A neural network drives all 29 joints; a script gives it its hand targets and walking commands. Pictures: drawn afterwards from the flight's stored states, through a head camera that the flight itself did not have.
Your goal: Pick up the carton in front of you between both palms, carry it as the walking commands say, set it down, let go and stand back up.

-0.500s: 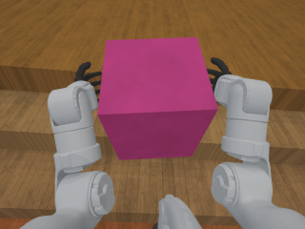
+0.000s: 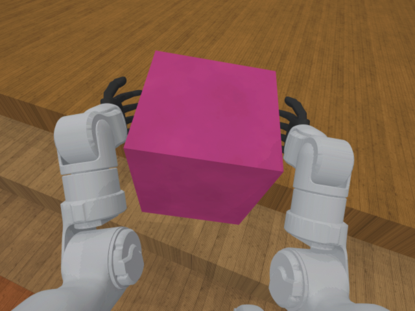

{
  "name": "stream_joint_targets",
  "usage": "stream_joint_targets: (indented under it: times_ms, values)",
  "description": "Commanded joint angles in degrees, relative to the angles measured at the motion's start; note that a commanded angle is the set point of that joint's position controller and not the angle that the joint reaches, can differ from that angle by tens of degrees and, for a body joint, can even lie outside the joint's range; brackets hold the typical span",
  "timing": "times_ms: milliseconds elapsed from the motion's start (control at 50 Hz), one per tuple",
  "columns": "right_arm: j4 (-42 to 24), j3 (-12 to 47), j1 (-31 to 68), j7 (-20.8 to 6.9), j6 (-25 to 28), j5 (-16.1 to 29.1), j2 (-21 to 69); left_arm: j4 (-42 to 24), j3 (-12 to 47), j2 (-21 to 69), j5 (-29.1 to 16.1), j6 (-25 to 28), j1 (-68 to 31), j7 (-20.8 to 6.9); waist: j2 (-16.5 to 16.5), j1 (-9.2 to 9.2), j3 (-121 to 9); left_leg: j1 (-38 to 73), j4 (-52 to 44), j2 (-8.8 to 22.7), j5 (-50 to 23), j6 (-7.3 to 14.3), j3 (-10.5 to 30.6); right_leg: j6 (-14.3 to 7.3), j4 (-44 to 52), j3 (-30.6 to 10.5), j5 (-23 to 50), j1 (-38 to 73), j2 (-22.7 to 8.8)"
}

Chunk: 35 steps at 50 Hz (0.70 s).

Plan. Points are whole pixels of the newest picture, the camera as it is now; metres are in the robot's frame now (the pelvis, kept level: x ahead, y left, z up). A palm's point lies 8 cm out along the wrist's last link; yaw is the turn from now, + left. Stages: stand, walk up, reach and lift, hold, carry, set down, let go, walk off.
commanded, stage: carry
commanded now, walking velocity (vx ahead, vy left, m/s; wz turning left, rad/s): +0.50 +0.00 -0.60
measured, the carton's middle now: (202, 148) +0.40 +0.01 +0.12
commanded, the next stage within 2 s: none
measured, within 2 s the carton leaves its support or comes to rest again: neither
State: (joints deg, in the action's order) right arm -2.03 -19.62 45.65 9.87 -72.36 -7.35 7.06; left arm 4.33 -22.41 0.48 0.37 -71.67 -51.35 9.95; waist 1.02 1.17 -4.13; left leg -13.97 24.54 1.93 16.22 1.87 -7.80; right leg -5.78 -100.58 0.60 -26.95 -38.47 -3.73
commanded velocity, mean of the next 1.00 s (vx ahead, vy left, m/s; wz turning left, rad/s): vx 0.50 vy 0.00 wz -0.60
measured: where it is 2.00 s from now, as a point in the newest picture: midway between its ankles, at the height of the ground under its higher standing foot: (326, 99)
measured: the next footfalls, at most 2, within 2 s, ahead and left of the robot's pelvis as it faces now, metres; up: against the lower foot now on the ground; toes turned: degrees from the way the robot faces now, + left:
right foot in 0.18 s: +0.23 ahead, -0.08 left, +0.17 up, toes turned -6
left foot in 0.58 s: +0.60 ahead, +0.04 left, +0.34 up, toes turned -16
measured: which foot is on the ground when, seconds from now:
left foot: down 0.00-0.20, up 0.22-0.56, down 0.58-1.00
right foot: up 0.00-0.16, down 0.18-0.58, up 0.60-1.00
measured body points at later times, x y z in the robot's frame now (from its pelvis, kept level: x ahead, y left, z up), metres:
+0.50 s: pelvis +0.30 -0.03 +0.16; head +0.33 -0.03 +0.61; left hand +0.70 +0.09 +0.29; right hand +0.66 -0.22 +0.28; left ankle +0.40 +0.08 -0.31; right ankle +0.19 -0.07 -0.57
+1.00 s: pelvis +0.57 -0.14 +0.34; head +0.56 -0.10 +0.79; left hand +0.97 -0.24 +0.55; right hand +0.78 -0.48 +0.56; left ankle +0.56 +0.05 -0.40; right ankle +0.58 -0.32 -0.08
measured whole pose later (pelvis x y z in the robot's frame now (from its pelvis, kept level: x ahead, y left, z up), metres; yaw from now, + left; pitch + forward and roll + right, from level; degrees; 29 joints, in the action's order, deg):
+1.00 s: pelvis +0.57 -0.14 +0.34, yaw -33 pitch +3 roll -2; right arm 11.4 -18.5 50.5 11.9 -73.3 0.7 1.0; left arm 6.4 -24.5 3.2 6.4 -75.1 -50.0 11.0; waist 1.2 5.9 -8.6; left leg -0.4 16.8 11.6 17.6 -2.4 -15.7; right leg -7.0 -116.9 0.9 -27.1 -76.1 -8.1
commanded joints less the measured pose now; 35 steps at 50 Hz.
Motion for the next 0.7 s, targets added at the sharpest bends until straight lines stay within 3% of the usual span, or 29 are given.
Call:
stream_joint_targets:
  times_ms: [0,40,60,80,100,120,160,180,200,220,240,260,280,300,320,340,380,420,460,480,500,520,540,560,580,600,620,640,680]
  values:
    - [-2.4,31.2,37.3,-2.5,-1.0,16.3,41.1,0.6,29.6,52.0,-9.6,-2.4,-30.5,-1.3,-9.8,8.63,-20.3,52.8,5.4,21.4,-56.7,12.3,24.9,-3.1,-41.0,1.0,-10.1,-54.5,7.3]
    - [-10.1,33.1,45.7,-4.2,1.3,21.6,42.4,0.3,28.1,53.0,-7.1,-0.4,-28.5,0.4,-3.6,3.93,-17.8,36.6,-1.7,20.6,-24.7,9.4,18.1,-4.0,-39.0,-3.0,-11.2,-49.4,4.4]
    - [-8.9,34.4,46.6,-4.5,1.8,24.3,43.4,-2.4,28.2,49.4,-4.2,0.5,-29.3,1.3,-8.5,0.95,-15.2,21.7,-9.6,20.0,-12.9,7.5,14.6,-2.5,-26.9,0.1,-8.4,-37.9,0.5]
    - [-9.4,36.2,46.9,-5.3,2.2,27.0,45.5,-3.5,25.5,46.4,-1.2,1.7,-26.8,2.2,-9.9,-1.94,-13.2,10.8,-18.0,17.2,-18.8,7.7,6.3,-1.4,-15.5,6.0,-5.4,-28.1,0.6]
    - [-10.4,37.1,48.0,-6.0,2.7,29.0,46.5,-7.2,30.3,48.1,-2.6,2.3,-26.5,2.5,-7.7,-3.32,-14.1,5.6,-17.7,15.4,-24.9,6.8,-0.2,-1.7,-9.0,6.0,-3.1,-18.9,1.0]
    - [-8.5,38.6,46.9,-6.3,2.8,30.3,46.1,-8.0,28.9,44.6,-1.5,3.7,-27.3,3.4,-0.9,-6.64,-18.2,-1.2,-13.2,11.0,-56.3,4.9,-8.5,-3.0,7.9,8.5,1.3,-2.1,4.0]
    - [-5.3,31.3,37.5,-5.2,5.0,21.3,40.4,-3.9,33.0,51.3,-4.0,3.9,-22.9,3.2,-18.1,-13.05,-28.1,5.1,1.1,16.2,-112.8,6.3,-7.7,-3.6,19.2,12.0,2.4,14.5,7.5]
    - [-2.9,29.4,33.4,-4.8,5.3,18.3,40.1,-5.8,35.2,51.6,-3.9,5.0,-22.8,2.5,-16.8,-15.00,-32.1,10.0,14.6,15.5,-125.6,5.3,-4.2,-4.3,28.9,12.1,-5.6,18.5,12.3]
    - [-3.9,30.2,31.1,-4.4,6.1,15.0,40.2,-5.5,40.0,53.3,-7.8,6.7,-26.9,1.3,-5.1,-17.06,-34.1,14.4,37.7,8.9,-110.8,1.0,-3.9,-3.8,57.3,6.8,8.4,22.6,15.5]
    - [-1.9,26.8,26.4,-3.5,6.8,8.3,37.6,-5.8,43.6,57.7,-13.0,7.8,-29.6,-1.0,-3.6,-13.52,-30.9,2.4,55.4,2.6,-44.3,-0.5,0.8,-6.7,70.0,-10.2,21.1,33.2,10.6]
    - [3.2,27.9,17.9,-4.0,6.8,7.4,39.4,-7.9,45.5,57.0,-14.7,8.8,-29.3,-2.7,9.1,-6.29,-31.2,-20.6,84.8,-8.6,1.6,-4.0,5.9,-15.7,62.2,-35.6,73.8,42.1,-1.7]
    - [3.8,24.5,16.6,-3.7,7.8,7.0,36.4,-5.3,44.4,56.7,-17.0,7.6,-26.4,-3.2,9.1,-9.41,-38.1,-32.3,100.0,-9.6,1.7,-4.0,15.2,-18.0,65.6,-47.7,78.2,52.2,-6.1]
    - [2.2,22.4,18.3,-3.3,8.1,5.9,36.1,-8.4,48.0,61.2,-19.7,7.7,-32.5,-3.4,3.2,-9.58,-39.4,-38.9,100.6,-8.3,1.6,-2.1,15.5,-16.8,71.8,-54.0,56.8,54.7,-6.8]
    - [0.9,23.7,21.2,-3.1,8.8,6.9,38.2,-14.3,50.0,64.6,-22.2,9.0,-37.9,-4.1,-3.5,-7.72,-33.2,-40.9,100.5,-6.6,3.0,-1.1,14.4,-14.6,72.8,-50.7,44.2,49.4,-5.3]
    - [-1.3,25.4,25.1,-2.5,10.9,5.6,37.6,-9.3,50.3,65.1,-23.3,9.0,-38.3,-5.2,-6.5,-7.15,-25.9,-47.4,101.3,-5.4,3.8,0.1,12.8,-11.9,72.9,-43.4,41.0,48.2,-5.6]
    - [-0.9,25.0,23.7,-2.8,11.3,6.1,36.4,-6.0,48.6,66.8,-23.0,9.9,-32.9,-5.8,-8.9,-8.28,-19.6,-48.3,100.3,-4.4,8.9,0.9,14.2,-12.9,71.8,-42.6,43.5,43.7,-4.7]
    - [2.0,25.7,22.6,-3.0,12.9,4.0,36.0,-5.3,48.5,64.8,-22.2,11.1,-33.1,-6.4,-9.7,-8.43,-15.4,-56.9,96.1,-3.0,17.0,0.9,14.3,-12.3,70.6,-35.4,50.0,48.1,-6.1]
    - [7.9,24.3,13.3,-3.2,12.0,2.3,35.6,-2.3,48.2,64.6,-23.1,10.7,-27.7,-7.1,-3.6,-7.44,-17.5,-61.8,97.7,-2.4,20.3,2.6,13.2,-11.8,72.4,-30.3,45.9,48.1,-6.6]
    - [5.3,24.5,17.2,-2.8,11.5,2.8,36.4,-2.4,48.0,64.7,-24.8,10.2,-29.5,-7.8,-1.7,-5.59,-18.5,-54.7,78.9,-1.0,16.5,2.5,3.5,-8.8,73.8,-21.4,44.6,40.7,0.0]
    - [3.9,26.3,21.1,-2.3,10.7,3.9,37.5,-2.2,45.0,63.9,-23.2,9.5,-28.1,-7.4,2.2,-5.83,-13.8,-49.2,67.5,-1.8,16.9,2.7,0.6,-9.0,78.6,-18.0,55.3,35.3,0.9]
    - [1.5,26.7,21.6,-1.6,10.2,4.6,37.6,-2.1,43.1,62.9,-22.2,8.6,-24.8,-7.0,2.7,-3.73,-17.8,-24.2,48.5,-4.9,8.7,3.4,-5.0,-6.5,83.3,-9.4,85.2,22.6,2.1]
    - [0.9,32.2,21.4,-2.1,8.6,7.9,41.5,-9.8,40.0,57.3,-20.0,8.8,-25.8,-6.1,11.3,-1.18,-24.5,-5.8,40.9,-7.9,2.1,2.1,-5.8,-7.0,76.0,-9.6,104.1,19.3,-0.8]
    - [-6.4,34.1,27.9,-1.9,9.4,11.7,42.1,-7.4,38.5,56.5,-16.5,6.9,-21.7,-5.6,14.9,7.46,-34.2,5.7,34.0,-9.4,-3.8,1.9,-2.7,-6.8,64.3,-8.8,109.9,22.4,-2.3]
    - [-8.9,37.0,27.0,-2.1,8.9,12.3,42.1,-10.1,36.5,53.7,-14.1,7.0,-24.5,-5.0,9.0,13.16,-40.4,17.1,21.9,-6.8,-12.3,3.4,4.8,-3.1,41.0,-7.7,98.6,21.1,-1.7]
    - [-9.1,37.1,25.3,-1.9,8.9,12.3,38.6,-5.9,35.1,55.2,-12.2,6.0,-19.4,-4.4,-17.8,9.11,-43.5,28.7,4.6,17.5,-30.7,17.3,46.0,4.1,7.1,-5.6,20.2,0.7,11.9]
    - [-12.9,39.6,29.9,-1.9,9.2,15.4,41.9,-12.5,35.4,50.6,-10.9,5.9,-21.2,-3.4,-14.8,8.21,-50.2,25.7,-0.1,18.6,-25.7,22.6,62.1,2.5,-13.6,-13.4,17.6,1.1,12.9]
    - [-17.4,43.1,38.4,-2.4,8.2,20.7,44.2,-18.3,33.3,47.0,-9.5,6.3,-22.7,-2.4,-5.5,7.60,-45.3,28.7,4.6,20.0,-20.5,21.4,58.2,1.1,-24.6,-15.9,15.4,-9.1,9.9]
    - [-13.3,42.8,34.7,-2.3,7.9,21.4,43.9,-20.3,30.4,40.4,-7.3,6.2,-24.7,-1.2,0.5,8.39,-40.2,26.5,6.6,17.8,-11.9,17.0,53.7,0.5,-22.3,-15.5,14.1,-14.4,6.4]
    - [-10.7,45.0,37.2,-3.2,6.6,26.4,42.9,-9.9,24.3,34.1,0.6,5.3,-14.5,0.8,7.7,6.39,-25.4,13.6,5.0,15.9,1.1,10.9,43.8,-1.5,-15.9,-12.8,12.6,-17.5,2.6]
